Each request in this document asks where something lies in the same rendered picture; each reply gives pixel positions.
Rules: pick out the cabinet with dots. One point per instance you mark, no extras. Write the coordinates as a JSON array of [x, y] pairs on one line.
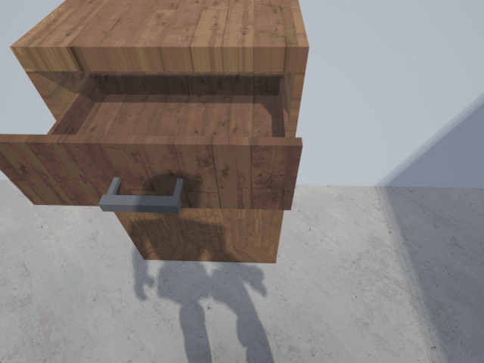
[[83, 37]]

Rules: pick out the drawer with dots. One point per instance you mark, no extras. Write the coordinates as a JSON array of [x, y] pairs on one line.
[[226, 135]]

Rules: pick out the handle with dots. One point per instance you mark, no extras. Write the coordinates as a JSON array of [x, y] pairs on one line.
[[140, 203]]

